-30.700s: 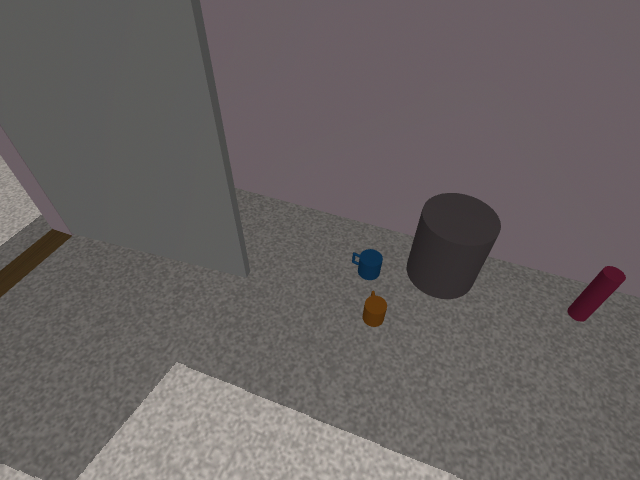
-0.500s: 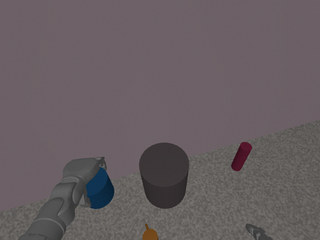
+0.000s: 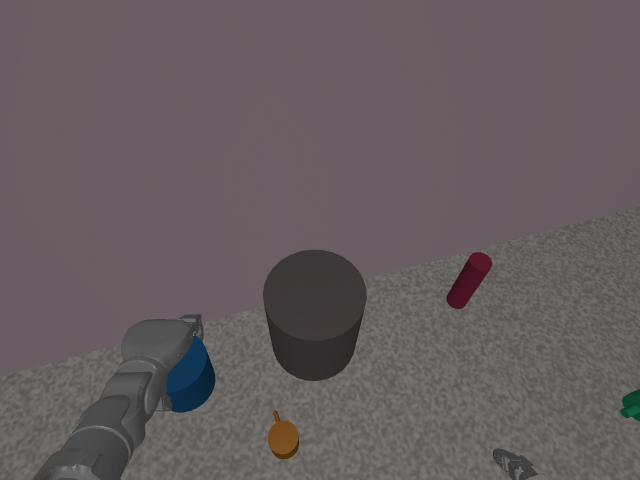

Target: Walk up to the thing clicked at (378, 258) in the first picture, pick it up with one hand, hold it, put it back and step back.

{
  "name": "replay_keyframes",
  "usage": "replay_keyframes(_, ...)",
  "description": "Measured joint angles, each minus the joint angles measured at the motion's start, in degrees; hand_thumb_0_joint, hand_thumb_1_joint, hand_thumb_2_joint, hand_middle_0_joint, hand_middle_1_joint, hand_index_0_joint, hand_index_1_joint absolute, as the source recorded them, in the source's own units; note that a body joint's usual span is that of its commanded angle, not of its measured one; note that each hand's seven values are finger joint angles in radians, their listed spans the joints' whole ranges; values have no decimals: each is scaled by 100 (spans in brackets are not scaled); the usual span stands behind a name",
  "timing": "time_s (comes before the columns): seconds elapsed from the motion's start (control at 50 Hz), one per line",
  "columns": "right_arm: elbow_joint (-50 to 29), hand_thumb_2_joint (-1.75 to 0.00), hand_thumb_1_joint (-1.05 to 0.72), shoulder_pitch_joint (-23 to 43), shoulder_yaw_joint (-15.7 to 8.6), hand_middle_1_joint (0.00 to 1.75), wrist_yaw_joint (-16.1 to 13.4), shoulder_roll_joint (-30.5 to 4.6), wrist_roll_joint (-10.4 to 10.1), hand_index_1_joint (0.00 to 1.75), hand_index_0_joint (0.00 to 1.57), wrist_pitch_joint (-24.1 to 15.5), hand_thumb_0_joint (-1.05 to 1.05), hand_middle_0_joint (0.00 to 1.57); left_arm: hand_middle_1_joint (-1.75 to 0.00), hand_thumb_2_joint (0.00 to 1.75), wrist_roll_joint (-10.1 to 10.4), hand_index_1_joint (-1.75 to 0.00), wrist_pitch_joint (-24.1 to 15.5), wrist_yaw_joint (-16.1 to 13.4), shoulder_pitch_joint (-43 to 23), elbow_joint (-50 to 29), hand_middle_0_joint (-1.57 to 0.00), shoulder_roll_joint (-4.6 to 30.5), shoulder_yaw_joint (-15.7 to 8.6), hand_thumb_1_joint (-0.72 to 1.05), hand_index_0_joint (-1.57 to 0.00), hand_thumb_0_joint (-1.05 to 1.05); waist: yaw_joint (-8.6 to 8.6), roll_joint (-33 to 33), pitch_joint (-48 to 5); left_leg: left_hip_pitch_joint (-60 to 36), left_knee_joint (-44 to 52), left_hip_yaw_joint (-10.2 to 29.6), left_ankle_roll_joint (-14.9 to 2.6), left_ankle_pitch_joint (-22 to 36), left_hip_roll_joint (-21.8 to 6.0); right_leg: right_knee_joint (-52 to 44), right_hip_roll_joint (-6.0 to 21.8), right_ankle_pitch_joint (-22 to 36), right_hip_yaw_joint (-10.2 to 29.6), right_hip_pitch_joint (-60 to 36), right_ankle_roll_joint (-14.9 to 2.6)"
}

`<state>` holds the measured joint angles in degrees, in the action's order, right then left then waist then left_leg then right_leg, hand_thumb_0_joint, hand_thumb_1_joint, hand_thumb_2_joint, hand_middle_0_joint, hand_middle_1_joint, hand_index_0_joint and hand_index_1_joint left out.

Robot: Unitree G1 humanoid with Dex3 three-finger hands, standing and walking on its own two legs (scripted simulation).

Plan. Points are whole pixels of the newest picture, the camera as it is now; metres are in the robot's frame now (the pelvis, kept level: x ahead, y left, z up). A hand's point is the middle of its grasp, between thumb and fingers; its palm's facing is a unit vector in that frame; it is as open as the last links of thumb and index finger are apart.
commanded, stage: crouch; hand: left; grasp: from above
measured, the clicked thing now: (169, 373) +0.31 +0.24 -0.14
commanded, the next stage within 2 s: lower in 1.56 s
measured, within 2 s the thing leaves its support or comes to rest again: neither
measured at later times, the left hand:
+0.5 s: hand (201, 382) +0.36 +0.24 -0.34, palm faces -0.45 +0.02 -0.89, open 11.8 cm
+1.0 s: hand (213, 387) +0.39 +0.25 -0.49, palm faces -0.44 -0.01 -0.90, open 11.8 cm
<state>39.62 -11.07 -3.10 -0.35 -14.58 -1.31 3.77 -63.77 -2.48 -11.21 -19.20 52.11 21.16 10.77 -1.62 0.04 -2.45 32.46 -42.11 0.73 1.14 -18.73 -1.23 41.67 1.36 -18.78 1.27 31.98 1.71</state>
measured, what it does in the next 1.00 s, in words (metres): lowers itself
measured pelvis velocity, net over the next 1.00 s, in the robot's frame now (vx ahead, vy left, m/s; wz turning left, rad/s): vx -0.06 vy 0.00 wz -0.06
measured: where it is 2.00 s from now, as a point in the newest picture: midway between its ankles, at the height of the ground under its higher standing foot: outside the picture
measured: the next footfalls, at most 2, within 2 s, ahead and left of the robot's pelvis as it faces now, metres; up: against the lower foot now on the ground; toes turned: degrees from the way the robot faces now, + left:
none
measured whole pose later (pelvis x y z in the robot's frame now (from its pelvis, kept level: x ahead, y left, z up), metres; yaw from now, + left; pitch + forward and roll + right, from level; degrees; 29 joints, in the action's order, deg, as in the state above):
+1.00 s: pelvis -0.06 +0.00 -0.32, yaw -3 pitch +38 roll -6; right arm 42.6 -8.2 -1.3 5.7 -14.6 6.5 -4.2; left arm -70.6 -6.5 -23.9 -48.4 75.9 33.9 -3.9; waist -10.9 0.8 -8.3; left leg 118.7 -120.0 7.2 2.3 -39.7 -0.1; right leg 116.7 -0.4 -39.4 -1.2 115.6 2.7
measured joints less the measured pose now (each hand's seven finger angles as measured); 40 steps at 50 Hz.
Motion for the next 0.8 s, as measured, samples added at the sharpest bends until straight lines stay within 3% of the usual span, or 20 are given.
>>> replay_keyframes(0.16,131,-89,-90,-174,-111,30,65,-108,171,29,20,-118,1,20,-93,75,-431,-83,-133,-778,-851,974,-52,48,-244,-20,-41,-2,-230,0,-491,2404,-2185,110,6,-766,-24,2072,-59,-723,-30,2332,55)
replay_keyframes(0.24,220,-89,-90,-205,-119,30,25,-102,256,29,20,-222,1,20,-93,73,-458,-83,-66,-991,-1304,1362,-51,173,-440,-20,-41,-2,-397,54,-695,3615,-3207,156,-3,-1061,-25,3060,-85,-1005,-33,3520,69)
replay_keyframes(0.4,358,-89,-90,-231,-81,30,-31,47,378,29,20,-371,1,20,-93,73,-346,-83,52,-1007,-1914,1580,-51,451,-759,-19,-41,-2,-618,200,-814,5539,-4807,223,-34,-1418,16,4629,-101,-1365,-24,5408,94)
replay_keyframes(0.52,377,-89,-90,-200,37,30,50,151,453,29,20,-493,1,20,-94,74,-295,-84,-82,-870,-2152,1810,-51,627,-931,-20,-41,-2,-715,272,-854,6589,-5674,290,-29,-1572,56,5487,-102,-1545,-45,6427,90)
replay_keyframes(0.64,400,-89,-89,-80,155,30,178,162,535,29,21,-648,1,21,-93,74,-400,-83,-372,-919,-2287,1903,-51,791,-1057,-21,-42,-2,-782,225,-852,7426,-6421,398,8,-1732,104,6218,-96,-1730,-105,7219,101)
replay_keyframes(0.8,402,-89,-90,148,206,30,376,77,699,29,21,-795,0,21,-92,74,-741,-82,-538,-1240,-2582,2104,-53,1006,-1303,-22,-43,-2,-880,96,-783,8146,-7175,545,86,-1940,145,6949,-103,-1959,-199,7897,80)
